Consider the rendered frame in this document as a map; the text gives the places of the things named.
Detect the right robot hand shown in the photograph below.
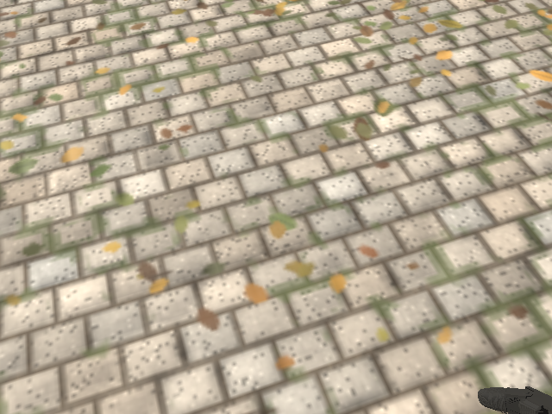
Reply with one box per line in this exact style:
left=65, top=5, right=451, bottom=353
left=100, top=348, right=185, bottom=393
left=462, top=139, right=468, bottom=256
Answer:
left=478, top=386, right=552, bottom=414

